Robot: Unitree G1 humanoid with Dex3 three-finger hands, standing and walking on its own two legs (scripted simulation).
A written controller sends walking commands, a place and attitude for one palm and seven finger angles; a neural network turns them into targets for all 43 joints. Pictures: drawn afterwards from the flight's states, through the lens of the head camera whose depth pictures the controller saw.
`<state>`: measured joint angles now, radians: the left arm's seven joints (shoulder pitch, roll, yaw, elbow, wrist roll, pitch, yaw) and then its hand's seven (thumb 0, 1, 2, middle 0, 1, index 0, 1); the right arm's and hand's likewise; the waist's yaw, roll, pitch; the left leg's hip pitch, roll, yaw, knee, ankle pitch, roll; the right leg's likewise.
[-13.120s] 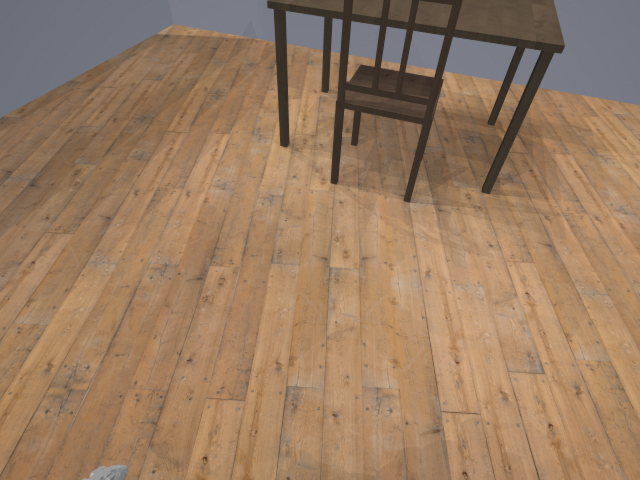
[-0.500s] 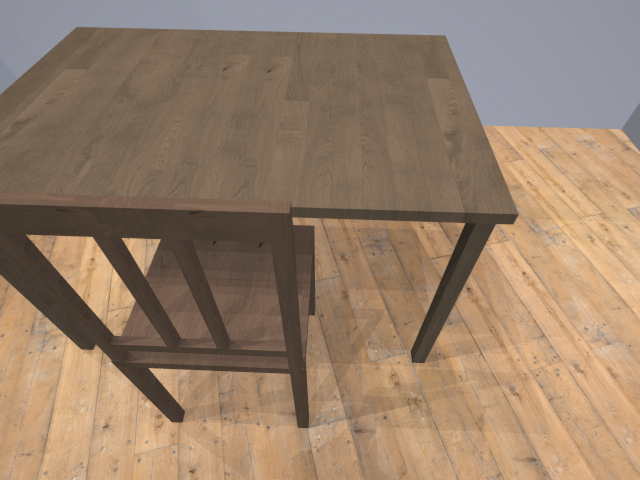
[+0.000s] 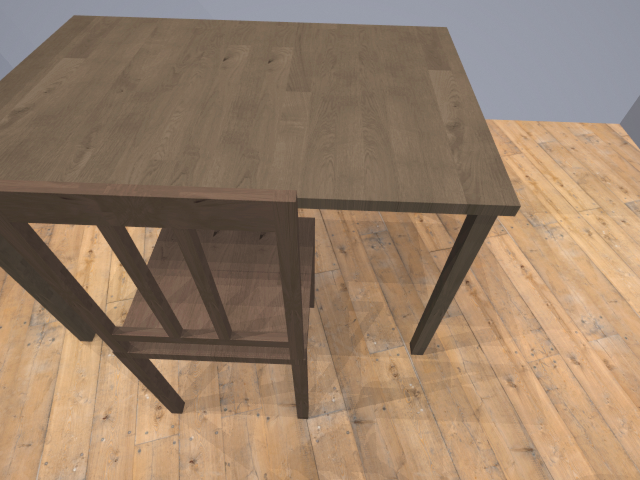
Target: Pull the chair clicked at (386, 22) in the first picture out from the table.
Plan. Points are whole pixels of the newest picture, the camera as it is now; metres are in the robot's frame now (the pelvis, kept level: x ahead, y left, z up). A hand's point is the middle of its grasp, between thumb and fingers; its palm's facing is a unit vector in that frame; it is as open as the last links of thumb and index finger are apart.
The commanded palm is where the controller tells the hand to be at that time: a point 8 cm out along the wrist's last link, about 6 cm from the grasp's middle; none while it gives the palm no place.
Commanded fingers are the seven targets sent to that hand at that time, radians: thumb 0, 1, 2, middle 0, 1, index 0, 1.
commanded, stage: come to a stop and stand still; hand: left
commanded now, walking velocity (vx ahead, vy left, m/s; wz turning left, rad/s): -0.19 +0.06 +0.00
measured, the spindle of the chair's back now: (148, 287) +0.40 +0.31 -0.07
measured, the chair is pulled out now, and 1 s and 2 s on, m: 0.00 0.00 0.00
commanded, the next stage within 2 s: look again from close up in 1.16 s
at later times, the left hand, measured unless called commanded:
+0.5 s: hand out of the picture -0.02 +0.18 -0.18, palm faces +0.07 -0.97 -0.21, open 7.4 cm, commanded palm none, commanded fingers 0.00 0.90 0.90 -0.20 -0.30 -0.20 -0.30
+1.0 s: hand out of the picture +0.08 +0.18 -0.17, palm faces +0.08 -0.96 -0.25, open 7.3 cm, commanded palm none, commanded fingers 0.00 0.90 0.90 -0.20 -0.30 -0.20 -0.30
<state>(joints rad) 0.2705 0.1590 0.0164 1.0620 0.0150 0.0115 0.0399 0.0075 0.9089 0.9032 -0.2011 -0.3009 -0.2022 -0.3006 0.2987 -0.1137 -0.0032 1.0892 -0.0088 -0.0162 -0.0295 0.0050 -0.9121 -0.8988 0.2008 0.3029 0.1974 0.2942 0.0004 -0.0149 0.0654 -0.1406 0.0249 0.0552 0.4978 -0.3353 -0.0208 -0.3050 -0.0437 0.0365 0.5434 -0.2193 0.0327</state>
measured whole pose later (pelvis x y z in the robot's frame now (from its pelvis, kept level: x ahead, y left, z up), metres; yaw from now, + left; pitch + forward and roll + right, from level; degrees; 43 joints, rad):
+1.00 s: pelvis +0.05 -0.01 +0.00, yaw +3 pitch +1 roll +0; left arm 0.23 0.17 0.01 1.04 0.01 -0.02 0.05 0.01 0.91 0.90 -0.20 -0.30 -0.20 -0.30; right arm 0.24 -0.18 -0.01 1.05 -0.02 -0.02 -0.03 0.01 -0.92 -0.90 0.20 0.30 0.20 0.29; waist -0.01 0.03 0.02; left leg -0.11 0.04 -0.01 0.49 -0.40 -0.04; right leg -0.27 0.00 0.03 0.58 -0.32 0.01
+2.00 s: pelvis +0.02 +0.00 +0.00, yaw +2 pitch -1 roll +0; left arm 0.27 0.17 0.00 1.07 0.01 0.01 0.04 0.01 0.91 0.90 -0.20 -0.30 -0.20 -0.30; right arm 0.30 -0.13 0.01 1.10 -0.01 -0.03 -0.03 0.01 -0.91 -0.90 0.20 0.30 0.20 0.29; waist -0.01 -0.01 0.05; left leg -0.12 0.02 0.02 0.48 -0.35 -0.02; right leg -0.27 -0.02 0.06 0.53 -0.25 0.03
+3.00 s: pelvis -0.05 -0.02 -0.12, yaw +5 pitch +16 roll +0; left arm 0.34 0.27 0.23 -0.07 -0.33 -0.16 -0.34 0.01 0.14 0.58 -0.13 -0.18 -0.13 -0.18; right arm 0.25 -0.20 0.02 0.55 0.04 -0.21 -0.07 0.02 -0.90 -0.90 0.21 0.30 0.20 0.30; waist -0.02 0.04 -0.13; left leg -0.99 0.01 -0.06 1.33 -0.62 -0.05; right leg -1.09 -0.02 0.01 1.28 -0.48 0.01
